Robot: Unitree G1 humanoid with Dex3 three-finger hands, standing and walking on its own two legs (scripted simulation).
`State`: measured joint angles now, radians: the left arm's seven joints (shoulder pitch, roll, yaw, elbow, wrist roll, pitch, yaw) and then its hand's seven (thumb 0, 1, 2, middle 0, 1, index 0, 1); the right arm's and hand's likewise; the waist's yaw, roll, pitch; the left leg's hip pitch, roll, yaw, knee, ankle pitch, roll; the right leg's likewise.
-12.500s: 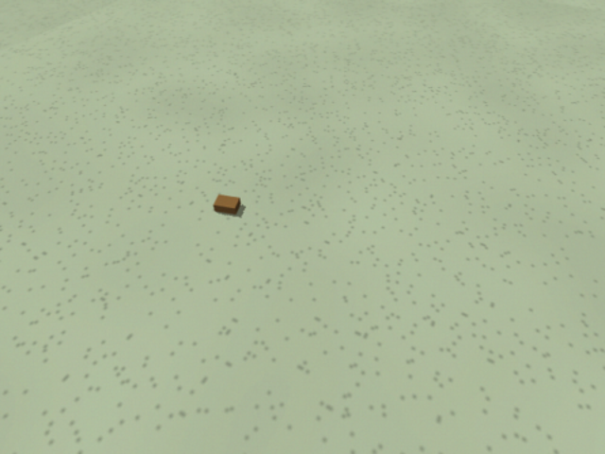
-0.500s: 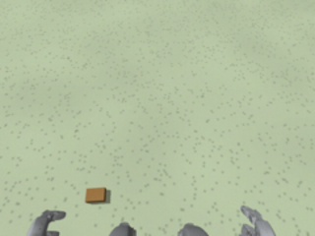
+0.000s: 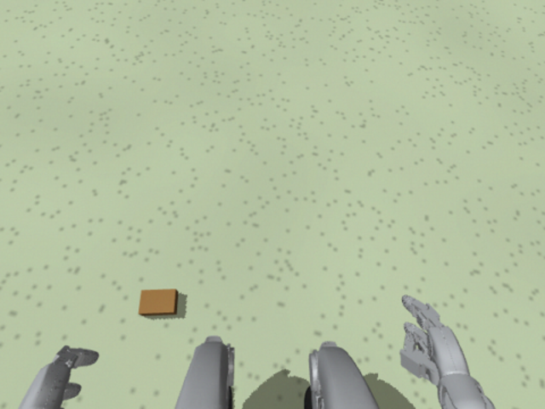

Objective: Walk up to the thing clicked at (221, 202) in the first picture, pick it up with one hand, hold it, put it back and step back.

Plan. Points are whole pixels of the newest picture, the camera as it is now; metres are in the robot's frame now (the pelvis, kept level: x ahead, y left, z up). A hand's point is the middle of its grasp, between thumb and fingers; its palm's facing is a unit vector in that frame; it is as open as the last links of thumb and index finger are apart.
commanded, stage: rise first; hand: left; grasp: from above
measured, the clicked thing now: (159, 302) +0.37 +0.32 -0.62
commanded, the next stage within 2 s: none
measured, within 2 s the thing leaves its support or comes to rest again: neither
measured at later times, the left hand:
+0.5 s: hand (110, 347) +0.23 +0.33 -0.34, palm faces -0.47 -0.37 -0.80, open 13.6 cm
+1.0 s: hand (119, 323) +0.29 +0.36 -0.44, palm faces -0.47 -0.12 -0.88, open 13.3 cm
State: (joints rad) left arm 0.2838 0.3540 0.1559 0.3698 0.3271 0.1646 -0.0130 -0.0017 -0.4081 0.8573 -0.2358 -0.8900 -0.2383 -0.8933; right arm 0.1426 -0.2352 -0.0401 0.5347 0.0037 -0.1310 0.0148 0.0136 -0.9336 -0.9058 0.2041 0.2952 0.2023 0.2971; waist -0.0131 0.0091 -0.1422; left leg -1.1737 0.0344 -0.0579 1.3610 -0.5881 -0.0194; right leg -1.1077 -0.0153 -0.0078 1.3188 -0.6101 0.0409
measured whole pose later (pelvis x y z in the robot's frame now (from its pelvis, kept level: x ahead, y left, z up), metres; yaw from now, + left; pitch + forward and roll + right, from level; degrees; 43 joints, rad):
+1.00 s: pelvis -0.08 +0.00 -0.30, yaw -7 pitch +30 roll -8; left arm -0.56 0.83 0.30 1.17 1.20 -0.51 0.28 0.00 -0.36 0.90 -0.22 -0.83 -0.22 -0.84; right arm 0.06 -0.29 -0.02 0.80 -0.13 0.01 0.12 0.01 -0.90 -0.90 0.20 0.30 0.20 0.30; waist -0.06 -0.03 -0.05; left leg -2.25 0.01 -0.17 2.38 -0.65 -0.03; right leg -2.15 0.04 -0.03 2.31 -0.69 0.05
